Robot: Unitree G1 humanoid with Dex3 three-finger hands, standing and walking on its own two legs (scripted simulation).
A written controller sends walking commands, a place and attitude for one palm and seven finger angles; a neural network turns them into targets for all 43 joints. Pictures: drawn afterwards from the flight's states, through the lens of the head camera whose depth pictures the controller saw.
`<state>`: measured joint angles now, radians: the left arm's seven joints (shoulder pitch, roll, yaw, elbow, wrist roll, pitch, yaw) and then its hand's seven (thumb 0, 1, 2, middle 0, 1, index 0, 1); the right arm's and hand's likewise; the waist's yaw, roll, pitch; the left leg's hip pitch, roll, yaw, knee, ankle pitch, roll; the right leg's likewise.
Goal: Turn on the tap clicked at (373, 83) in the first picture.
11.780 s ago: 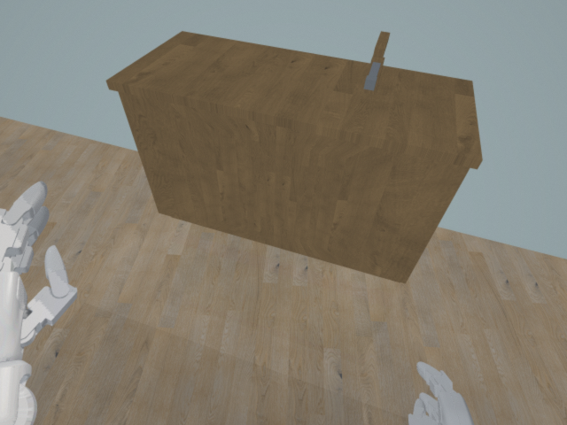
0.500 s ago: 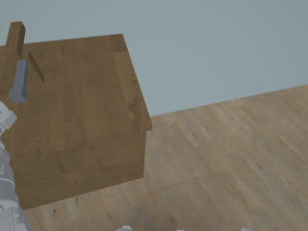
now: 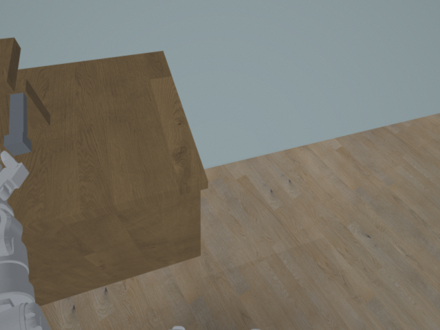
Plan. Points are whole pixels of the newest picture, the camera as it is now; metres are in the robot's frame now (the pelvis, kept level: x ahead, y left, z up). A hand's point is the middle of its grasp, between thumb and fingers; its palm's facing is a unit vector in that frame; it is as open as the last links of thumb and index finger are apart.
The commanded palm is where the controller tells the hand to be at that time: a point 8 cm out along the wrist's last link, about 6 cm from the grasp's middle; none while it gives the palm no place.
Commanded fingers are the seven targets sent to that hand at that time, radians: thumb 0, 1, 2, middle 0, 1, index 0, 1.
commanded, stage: push the lever round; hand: left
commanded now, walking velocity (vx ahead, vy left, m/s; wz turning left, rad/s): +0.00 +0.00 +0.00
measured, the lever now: (18, 143) +0.41 +0.36 +0.08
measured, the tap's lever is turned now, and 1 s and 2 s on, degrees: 4 22 41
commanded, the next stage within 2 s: none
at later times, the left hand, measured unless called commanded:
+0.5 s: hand (40, 166) +0.38 +0.32 +0.06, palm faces +0.64 -0.77 -0.06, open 7.8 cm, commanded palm +0.33 +0.34 +0.07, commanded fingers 0.00 0.90 0.90 -0.15 -0.15 -0.15 -0.15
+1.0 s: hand (66, 155) +0.40 +0.29 +0.06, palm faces +0.73 -0.68 -0.07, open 7.8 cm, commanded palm +0.35 +0.30 +0.07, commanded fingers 0.00 0.90 0.90 -0.15 -0.15 -0.15 -0.15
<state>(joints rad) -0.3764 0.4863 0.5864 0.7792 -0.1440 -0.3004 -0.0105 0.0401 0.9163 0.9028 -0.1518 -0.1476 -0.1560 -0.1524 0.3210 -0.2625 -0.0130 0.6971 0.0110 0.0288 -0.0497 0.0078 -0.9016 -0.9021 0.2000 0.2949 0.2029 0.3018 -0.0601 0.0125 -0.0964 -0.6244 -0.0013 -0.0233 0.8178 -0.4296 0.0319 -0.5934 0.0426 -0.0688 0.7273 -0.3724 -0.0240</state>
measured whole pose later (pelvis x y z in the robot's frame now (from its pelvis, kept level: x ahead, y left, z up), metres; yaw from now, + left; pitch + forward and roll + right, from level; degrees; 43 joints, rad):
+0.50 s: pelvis -0.01 +0.00 +0.00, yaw +1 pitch +13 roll -2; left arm -0.43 0.38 0.52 0.76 -0.09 -0.28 0.21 0.03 0.91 0.91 -0.15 -0.15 -0.16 -0.15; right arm 0.27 -0.24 0.00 0.70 0.00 0.02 -0.04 0.01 -0.90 -0.90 0.20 0.29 0.20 0.30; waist -0.05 0.01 -0.10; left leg -0.62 -0.01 -0.03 0.82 -0.42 0.03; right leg -0.59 0.03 -0.08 0.74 -0.37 -0.03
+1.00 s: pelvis -0.01 -0.01 +0.00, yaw +1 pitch +13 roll -2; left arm -0.51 0.29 0.48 0.80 0.00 -0.28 0.46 0.07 0.92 0.91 -0.15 -0.15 -0.16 -0.15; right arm 0.29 -0.23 -0.02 0.73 -0.04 0.04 -0.02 0.01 -0.90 -0.90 0.20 0.29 0.20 0.30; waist -0.08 0.02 -0.12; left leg -0.63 -0.01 -0.03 0.83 -0.42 0.02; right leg -0.61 0.04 -0.07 0.76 -0.38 -0.04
